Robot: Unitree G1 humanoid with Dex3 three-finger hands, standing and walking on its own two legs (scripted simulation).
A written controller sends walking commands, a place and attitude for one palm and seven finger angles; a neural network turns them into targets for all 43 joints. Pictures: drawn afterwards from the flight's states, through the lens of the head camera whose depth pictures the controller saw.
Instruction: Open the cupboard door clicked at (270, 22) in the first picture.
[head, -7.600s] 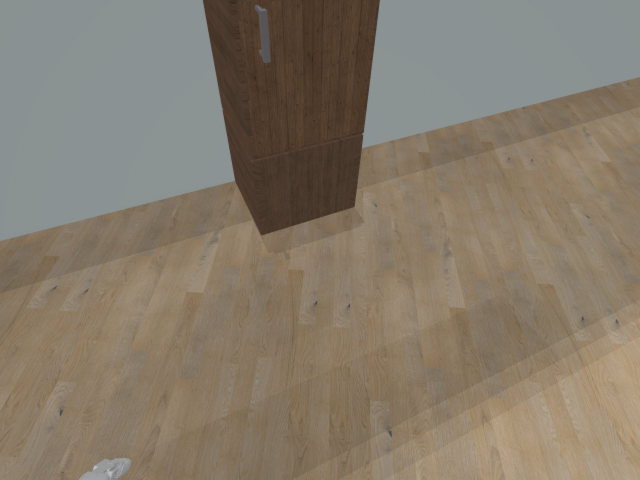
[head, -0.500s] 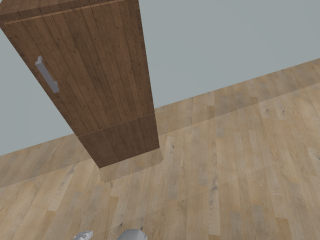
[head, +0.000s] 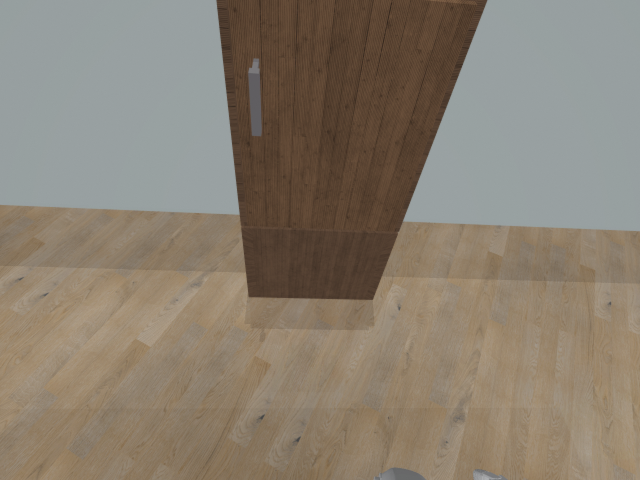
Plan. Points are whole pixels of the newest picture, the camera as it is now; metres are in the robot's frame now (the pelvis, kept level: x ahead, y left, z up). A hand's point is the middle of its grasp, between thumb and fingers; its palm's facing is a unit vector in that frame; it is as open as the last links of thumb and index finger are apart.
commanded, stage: turn to face it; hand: left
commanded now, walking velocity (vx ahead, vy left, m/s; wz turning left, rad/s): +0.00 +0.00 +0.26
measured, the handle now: (256, 98) +0.74 +0.20 +0.06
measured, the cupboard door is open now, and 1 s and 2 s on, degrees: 0 0 0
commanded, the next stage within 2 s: take the last steps up to it in 0.04 s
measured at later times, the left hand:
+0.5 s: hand out of the picture +0.01 +0.12 -0.16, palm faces +0.14 -0.97 -0.22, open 7.3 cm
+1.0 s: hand out of the picture +0.10 +0.15 -0.19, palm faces +0.19 -0.97 -0.14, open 7.4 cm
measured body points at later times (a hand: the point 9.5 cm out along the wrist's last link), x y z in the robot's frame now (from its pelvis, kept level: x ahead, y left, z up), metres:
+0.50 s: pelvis +0.03 -0.05 +0.00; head +0.02 -0.08 +0.45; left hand +0.01 +0.17 -0.14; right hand +0.02 -0.29 -0.17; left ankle +0.04 +0.09 -0.67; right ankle -0.02 -0.14 -0.74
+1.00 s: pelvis +0.19 +0.01 -0.01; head +0.20 +0.02 +0.44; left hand +0.09 +0.20 -0.17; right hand +0.31 -0.20 -0.15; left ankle +0.20 +0.09 -0.74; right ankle +0.13 -0.12 -0.65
